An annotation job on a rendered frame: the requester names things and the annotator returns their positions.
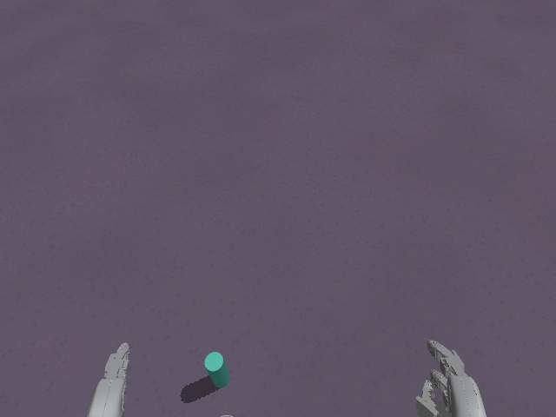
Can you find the left robot hand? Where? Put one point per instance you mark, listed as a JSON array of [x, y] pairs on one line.
[[108, 398]]

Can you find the right robot hand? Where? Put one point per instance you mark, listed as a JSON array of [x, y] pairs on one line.
[[461, 395]]

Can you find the can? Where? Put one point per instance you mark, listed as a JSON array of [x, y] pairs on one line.
[[217, 370]]

